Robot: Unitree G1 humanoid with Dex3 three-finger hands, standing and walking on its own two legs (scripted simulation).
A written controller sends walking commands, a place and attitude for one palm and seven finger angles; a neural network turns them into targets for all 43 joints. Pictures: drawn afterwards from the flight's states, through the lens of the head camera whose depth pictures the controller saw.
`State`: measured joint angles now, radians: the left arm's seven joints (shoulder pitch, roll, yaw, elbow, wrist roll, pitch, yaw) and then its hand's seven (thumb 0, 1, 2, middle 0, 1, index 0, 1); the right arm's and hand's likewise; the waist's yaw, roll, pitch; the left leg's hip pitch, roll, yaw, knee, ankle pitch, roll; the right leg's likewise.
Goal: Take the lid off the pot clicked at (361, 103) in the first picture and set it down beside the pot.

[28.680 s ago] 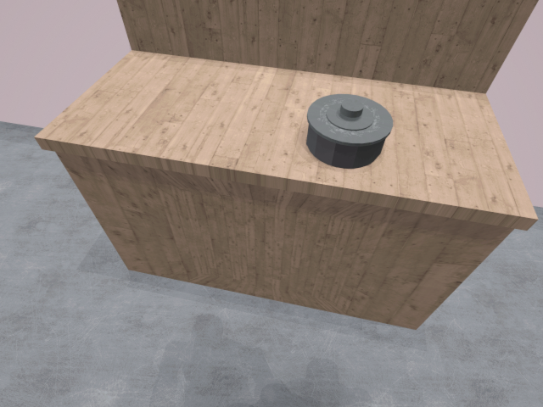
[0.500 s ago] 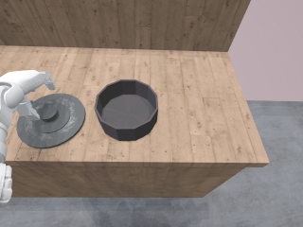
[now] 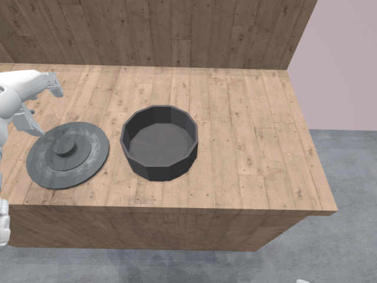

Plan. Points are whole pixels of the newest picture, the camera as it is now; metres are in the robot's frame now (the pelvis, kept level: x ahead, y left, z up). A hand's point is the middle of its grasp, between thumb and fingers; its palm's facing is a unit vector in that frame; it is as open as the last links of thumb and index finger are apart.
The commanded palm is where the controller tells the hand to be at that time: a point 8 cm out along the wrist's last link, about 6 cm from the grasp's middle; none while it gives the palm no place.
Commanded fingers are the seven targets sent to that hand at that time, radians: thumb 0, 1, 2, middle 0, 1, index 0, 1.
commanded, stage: raise the empty hand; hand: left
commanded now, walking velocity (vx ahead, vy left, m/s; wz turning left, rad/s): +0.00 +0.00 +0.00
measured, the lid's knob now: (64, 146) +0.42 +0.32 -0.01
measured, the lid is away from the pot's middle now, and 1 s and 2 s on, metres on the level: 0.24 0.24 0.24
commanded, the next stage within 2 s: draw the hand back to the body in 0.20 s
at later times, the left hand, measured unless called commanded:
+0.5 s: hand (31, 110) +0.41 +0.32 +0.13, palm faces -0.36 -0.07 -0.93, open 11.0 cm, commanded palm +0.39 +0.32 +0.20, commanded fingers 0.00 0.03 0.56 -0.32 -0.92 -0.32 -0.92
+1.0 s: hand (50, 110) +0.39 +0.26 +0.16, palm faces +0.36 -0.85 -0.40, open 11.0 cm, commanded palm +0.33 +0.30 +0.19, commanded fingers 0.00 0.16 0.61 -0.30 -0.83 -0.30 -0.83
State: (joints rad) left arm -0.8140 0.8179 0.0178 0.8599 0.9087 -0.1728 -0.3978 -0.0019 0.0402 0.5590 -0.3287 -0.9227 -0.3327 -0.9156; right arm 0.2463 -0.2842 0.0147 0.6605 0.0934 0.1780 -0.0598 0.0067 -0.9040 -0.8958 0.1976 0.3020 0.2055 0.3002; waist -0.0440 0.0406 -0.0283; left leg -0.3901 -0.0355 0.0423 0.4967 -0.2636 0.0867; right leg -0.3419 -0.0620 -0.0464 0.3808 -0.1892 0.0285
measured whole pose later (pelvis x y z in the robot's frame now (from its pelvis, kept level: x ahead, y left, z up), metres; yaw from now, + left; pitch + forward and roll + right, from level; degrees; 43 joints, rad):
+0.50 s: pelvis +0.00 -0.01 +0.00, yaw +0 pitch +8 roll -2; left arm -0.76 0.85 0.06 0.79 0.90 -0.16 -0.44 0.00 0.04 0.56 -0.33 -0.92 -0.33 -0.92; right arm 0.24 -0.29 0.01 0.64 0.09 0.20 -0.05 0.01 -0.90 -0.90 0.20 0.30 0.20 0.30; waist -0.05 0.04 -0.02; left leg -0.38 -0.02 0.04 0.49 -0.26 0.07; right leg -0.33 -0.05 -0.05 0.39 -0.19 0.04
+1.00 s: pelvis +0.01 -0.03 +0.01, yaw +0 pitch +1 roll -1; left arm -0.41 0.52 0.29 0.42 0.05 -0.13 0.02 0.00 0.05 0.56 -0.33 -0.92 -0.33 -0.91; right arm 0.20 -0.23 0.08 0.63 0.07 0.02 -0.09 0.01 -0.90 -0.90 0.20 0.30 0.21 0.30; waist 0.02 0.01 0.05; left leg -0.19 -0.01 0.04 0.44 -0.26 0.04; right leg -0.16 -0.03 -0.04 0.35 -0.20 0.02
